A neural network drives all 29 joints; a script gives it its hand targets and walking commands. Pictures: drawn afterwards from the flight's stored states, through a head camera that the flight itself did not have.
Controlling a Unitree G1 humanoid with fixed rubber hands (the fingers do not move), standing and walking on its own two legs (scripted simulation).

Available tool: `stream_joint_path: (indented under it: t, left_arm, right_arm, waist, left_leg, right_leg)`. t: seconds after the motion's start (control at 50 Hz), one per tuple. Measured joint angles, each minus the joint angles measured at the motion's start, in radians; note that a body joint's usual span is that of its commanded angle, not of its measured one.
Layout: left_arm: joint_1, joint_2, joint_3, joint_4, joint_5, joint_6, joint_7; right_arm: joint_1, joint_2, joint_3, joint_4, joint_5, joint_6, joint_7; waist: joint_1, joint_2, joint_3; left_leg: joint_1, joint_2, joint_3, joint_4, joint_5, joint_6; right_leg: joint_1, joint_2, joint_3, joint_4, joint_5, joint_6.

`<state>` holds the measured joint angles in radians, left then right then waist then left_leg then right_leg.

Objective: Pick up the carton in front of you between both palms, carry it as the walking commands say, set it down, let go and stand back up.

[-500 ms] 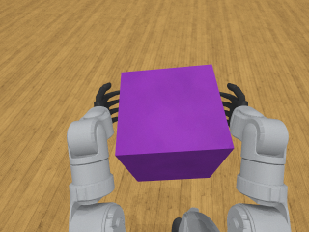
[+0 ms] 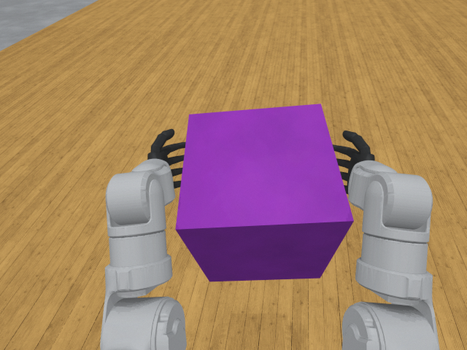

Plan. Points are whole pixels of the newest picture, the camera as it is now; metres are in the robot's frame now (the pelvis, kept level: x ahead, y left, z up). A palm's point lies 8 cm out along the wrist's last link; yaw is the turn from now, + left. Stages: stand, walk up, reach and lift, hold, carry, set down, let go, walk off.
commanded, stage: carry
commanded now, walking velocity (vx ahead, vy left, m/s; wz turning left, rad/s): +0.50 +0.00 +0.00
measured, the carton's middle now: (259, 202) +0.36 +0.00 +0.09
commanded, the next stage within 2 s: none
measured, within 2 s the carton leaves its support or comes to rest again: neither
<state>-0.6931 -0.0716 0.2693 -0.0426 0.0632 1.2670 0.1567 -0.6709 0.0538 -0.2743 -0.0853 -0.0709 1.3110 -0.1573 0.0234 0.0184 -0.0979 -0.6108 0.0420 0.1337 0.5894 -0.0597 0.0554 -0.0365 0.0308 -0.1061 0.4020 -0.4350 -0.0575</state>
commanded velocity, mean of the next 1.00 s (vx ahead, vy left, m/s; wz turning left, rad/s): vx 0.50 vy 0.00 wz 0.00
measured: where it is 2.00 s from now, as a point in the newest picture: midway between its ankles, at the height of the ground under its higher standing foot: (258, 177)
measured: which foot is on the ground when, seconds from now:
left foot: up 0.00-0.02, down 0.04-0.50, up 0.52-0.96, down 0.98-1.00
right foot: down 0.00-0.04, up 0.06-0.48, down 0.50-1.00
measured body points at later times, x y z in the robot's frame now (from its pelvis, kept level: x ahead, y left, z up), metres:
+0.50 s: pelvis +0.33 -0.02 +0.00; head +0.34 -0.02 +0.45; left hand +0.62 +0.14 +0.09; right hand +0.63 -0.16 +0.09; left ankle +0.17 +0.08 -0.73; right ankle +0.45 -0.12 -0.73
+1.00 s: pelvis +0.67 +0.00 -0.01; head +0.63 +0.01 +0.43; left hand +0.93 +0.16 +0.09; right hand +0.92 -0.15 +0.09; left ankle +0.80 +0.10 -0.73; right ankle +0.46 -0.12 -0.72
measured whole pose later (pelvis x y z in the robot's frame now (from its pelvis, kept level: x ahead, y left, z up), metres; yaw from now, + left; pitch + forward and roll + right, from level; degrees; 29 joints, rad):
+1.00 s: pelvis +0.67 +0.00 -0.01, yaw -1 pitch +2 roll +1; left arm -0.08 -0.13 0.07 -0.45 0.09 1.25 0.12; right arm -0.07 0.13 -0.05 -0.44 -0.08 1.26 -0.12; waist 0.01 -0.04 -0.15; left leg -0.50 0.06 0.25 0.54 -0.07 0.04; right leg 0.07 -0.11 -0.15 0.51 -0.51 0.05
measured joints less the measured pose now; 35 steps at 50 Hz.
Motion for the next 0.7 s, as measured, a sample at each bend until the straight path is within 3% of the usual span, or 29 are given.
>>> stream_joint_path:
  t: [0.04, 0.1, 0.14, 0.18, 0.34, 0.46, 0.5, 0.52, 0.56, 0.6, 0.64, 0.7]
  left_arm:
    - [0.006, 0.004, 0.008, 0.018, 0.012, 0.006, -0.005]
    - [0.036, 0.021, 0.015, 0.046, 0.011, -0.006, -0.02]
    - [0.068, 0.01, 0.019, 0.058, 0.017, -0.015, -0.021]
    - [0.101, -0.013, 0.021, 0.053, 0.028, -0.032, -0.021]
    - [0.292, -0.067, -0.027, -0.08, 0.052, -0.153, -0.047]
    - [0.46, -0.077, -0.094, -0.252, 0.028, -0.173, -0.048]
    - [0.489, -0.069, -0.124, -0.298, 0.019, -0.156, -0.044]
    - [0.502, -0.067, -0.14, -0.306, 0.017, -0.154, -0.043]
    - [0.52, -0.065, -0.169, -0.302, 0.018, -0.143, -0.041]
    - [0.551, -0.061, -0.191, -0.31, 0.019, -0.118, -0.041]
    - [0.59, -0.058, -0.203, -0.337, 0.019, -0.094, -0.041]
    - [0.631, -0.056, -0.207, -0.385, 0.017, -0.074, -0.041]
  right_arm:
    - [-0.015, -0.002, 0.008, 0.052, 0.001, -0.007, -0.001]
    - [-0.014, 0.015, 0.02, 0.126, -0.008, -0.042, -0.005]
    - [0.012, 0.025, 0.018, 0.148, -0.012, -0.055, -0.005]
    - [0.054, 0.034, 0.013, 0.14, -0.008, -0.072, -0.005]
    - [0.239, 0.104, 0.024, -0.006, -0.018, -0.184, 0.008]
    - [0.405, 0.1, 0.126, -0.177, -0.012, -0.197, 0.034]
    - [0.451, 0.089, 0.153, -0.236, -0.01, -0.185, 0.034]
    - [0.472, 0.085, 0.157, -0.258, -0.008, -0.18, 0.034]
    - [0.517, 0.079, 0.16, -0.287, -0.008, -0.163, 0.034]
    - [0.564, 0.075, 0.174, -0.311, -0.011, -0.14, 0.034]
    - [0.597, 0.073, 0.194, -0.329, -0.012, -0.119, 0.034]
    - [0.621, 0.073, 0.219, -0.354, -0.013, -0.103, 0.033]
  waist:
    - [-0.019, -0.004, -0.003]
    - [-0.056, -0.032, 0.015]
    - [-0.061, -0.026, 0.035]
    - [-0.059, -0.024, 0.054]
    - [-0.033, -0.021, 0.084]
    - [-0.008, -0.022, 0.059]
    - [-0.011, -0.016, 0.042]
    - [-0.009, 0.004, 0.031]
    - [-0.009, 0.024, 0.017]
    - [-0.013, 0.011, 0.009]
    - [-0.016, 0.0, 0.004]
    - [-0.013, -0.009, -0.007]
  left_leg:
    - [0.096, -0.026, 0.04, -0.095, -0.002, 0.012]
    - [0.118, -0.042, 0.061, -0.016, -0.081, 0.052]
    - [0.16, -0.039, 0.06, -0.037, -0.11, 0.047]
    - [0.214, -0.04, 0.057, -0.094, -0.112, 0.039]
    - [0.425, -0.03, 0.031, -0.283, -0.153, 0.008]
    - [0.588, -0.014, 0.021, -0.307, -0.277, -0.045]
    - [0.609, 0.002, 0.007, -0.217, -0.363, -0.067]
    - [0.586, 0.025, -0.001, -0.112, -0.409, -0.073]
    - [0.457, 0.034, -0.054, 0.212, -0.4, -0.076]
    - [0.316, 0.012, -0.076, 0.462, -0.391, -0.065]
    - [0.212, 0.014, -0.064, 0.522, -0.335, -0.06]
    - [0.109, 0.037, -0.048, 0.417, -0.259, -0.069]
  right_leg:
    - [0.021, -0.011, 0.007, 0.091, -0.059, 0.014]
    - [-0.138, -0.023, 0.059, 0.524, -0.038, 0.03]
    - [-0.276, -0.009, 0.08, 0.746, 0.003, 0.023]
    - [-0.386, -0.026, 0.076, 0.796, 0.063, 0.024]
    - [-0.564, -0.11, 0.041, 0.386, 0.202, 0.076]
    - [-0.493, -0.089, -0.038, 0.091, 0.353, 0.068]
    - [-0.422, -0.069, -0.084, 0.004, 0.385, 0.044]
    - [-0.409, -0.058, -0.1, 0.023, 0.413, 0.014]
    - [-0.4, -0.053, -0.118, 0.093, 0.324, -0.018]
    - [-0.354, -0.061, -0.12, 0.079, 0.262, -0.021]
    - [-0.29, -0.065, -0.117, 0.023, 0.255, -0.001]
    - [-0.196, -0.064, -0.105, -0.054, 0.24, 0.001]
